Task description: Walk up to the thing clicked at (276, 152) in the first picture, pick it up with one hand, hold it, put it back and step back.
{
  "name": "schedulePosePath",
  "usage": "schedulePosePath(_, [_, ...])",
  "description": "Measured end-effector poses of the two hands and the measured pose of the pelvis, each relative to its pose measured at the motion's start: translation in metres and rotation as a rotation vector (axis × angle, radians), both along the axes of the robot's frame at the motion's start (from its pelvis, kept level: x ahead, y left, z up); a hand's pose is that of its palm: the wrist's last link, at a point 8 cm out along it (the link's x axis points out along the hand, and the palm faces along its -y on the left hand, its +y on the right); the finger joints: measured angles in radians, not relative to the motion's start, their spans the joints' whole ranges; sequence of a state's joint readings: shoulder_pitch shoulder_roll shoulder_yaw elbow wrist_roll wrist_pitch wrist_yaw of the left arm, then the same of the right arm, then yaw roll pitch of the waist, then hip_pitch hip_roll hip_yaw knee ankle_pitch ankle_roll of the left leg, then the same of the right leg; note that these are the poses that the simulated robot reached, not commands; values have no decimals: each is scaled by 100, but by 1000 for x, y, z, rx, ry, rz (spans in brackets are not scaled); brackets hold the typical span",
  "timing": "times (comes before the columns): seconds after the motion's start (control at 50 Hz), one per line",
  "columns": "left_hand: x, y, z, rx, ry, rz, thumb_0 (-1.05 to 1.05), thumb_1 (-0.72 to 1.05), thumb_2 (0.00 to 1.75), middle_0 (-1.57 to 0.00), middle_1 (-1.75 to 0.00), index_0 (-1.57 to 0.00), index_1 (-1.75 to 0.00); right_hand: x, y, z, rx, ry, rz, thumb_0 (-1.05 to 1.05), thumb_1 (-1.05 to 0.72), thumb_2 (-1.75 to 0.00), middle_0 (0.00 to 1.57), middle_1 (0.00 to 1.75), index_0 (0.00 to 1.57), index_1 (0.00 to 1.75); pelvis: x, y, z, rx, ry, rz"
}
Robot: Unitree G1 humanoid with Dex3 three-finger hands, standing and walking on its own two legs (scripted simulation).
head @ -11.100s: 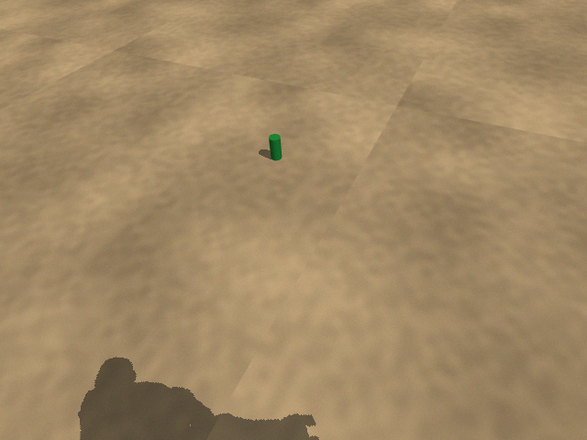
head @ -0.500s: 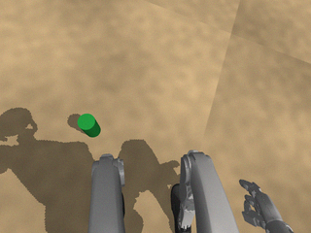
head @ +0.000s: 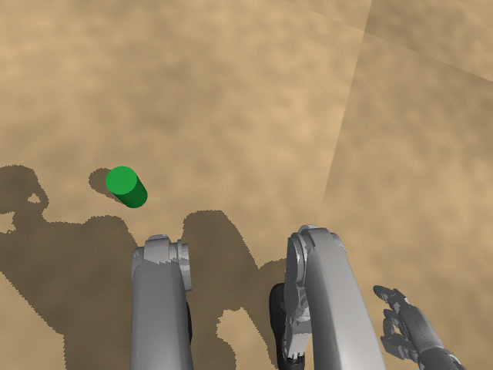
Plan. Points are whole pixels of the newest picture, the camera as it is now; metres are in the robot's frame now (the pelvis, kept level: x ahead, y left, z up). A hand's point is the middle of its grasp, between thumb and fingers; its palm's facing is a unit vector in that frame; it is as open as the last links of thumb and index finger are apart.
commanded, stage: go down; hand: left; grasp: from the side
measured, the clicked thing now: (128, 188) +0.46 +0.25 -0.32
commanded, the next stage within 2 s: approach in 0.36 s
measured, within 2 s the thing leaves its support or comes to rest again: neither
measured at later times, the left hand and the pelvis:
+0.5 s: hand out of the picture +0.37 +0.43 -0.01, palm faces +0.17 -0.98 -0.08, open 17.5 cm; pelvis +0.00 +0.00 -0.02, yaw -1 degrees
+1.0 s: hand (49, 198) +0.41 +0.36 -0.19, palm faces +0.16 -0.99 +0.03, open 17.6 cm; pelvis -0.01 +0.01 -0.08, yaw -6 degrees
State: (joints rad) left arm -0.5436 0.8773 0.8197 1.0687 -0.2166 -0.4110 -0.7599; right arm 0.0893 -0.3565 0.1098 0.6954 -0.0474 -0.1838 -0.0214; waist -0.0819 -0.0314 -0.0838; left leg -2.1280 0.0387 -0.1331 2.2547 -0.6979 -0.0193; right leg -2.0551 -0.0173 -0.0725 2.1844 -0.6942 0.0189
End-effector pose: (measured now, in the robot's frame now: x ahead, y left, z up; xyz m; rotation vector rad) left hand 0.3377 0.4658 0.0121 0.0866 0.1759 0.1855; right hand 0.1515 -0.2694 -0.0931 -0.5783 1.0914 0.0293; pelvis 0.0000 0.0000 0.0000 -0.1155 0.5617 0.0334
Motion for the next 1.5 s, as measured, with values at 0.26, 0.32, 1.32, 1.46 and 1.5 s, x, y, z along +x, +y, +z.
schedulePosePath(0.26, [5,5,-7,-8,-28,-19,-2,-56,7,-5,-7,-4,-9,0,0,-1,-23,-14,8,1,-93,-90,21,30,21,30,-2,3,-10,-14,-13,-4])
schedulePosePath(0.32, [5,7,-8,-7,-29,-18,-2,-56,7,-5,-7,-4,-9,-1,0,-1,-25,-16,9,1,-93,-90,21,30,21,30,-3,4,-11,-17,-15,-4])
schedulePosePath(1.32, [44,-123,-275,-164,-76,2,-2,-60,2,-7,-10,-7,-10,-17,23,-29,-268,197,342,1,-94,-90,21,30,21,30,-16,17,-99,-157,-300,-88])
schedulePosePath(1.46, [46,-134,-279,-114,-82,-27,-2,-60,2,-7,-9,-7,-9,-25,25,-27,-294,223,362,0,-94,-90,21,30,21,30,-20,21,-104,-180,-335,-93])
schedulePosePath(1.5, [45,-138,-279,-103,-78,-49,-2,-60,2,-7,-8,-6,-8,-29,25,-27,-295,231,363,0,-94,-90,21,30,21,30,-21,22,-104,-184,-341,-93])
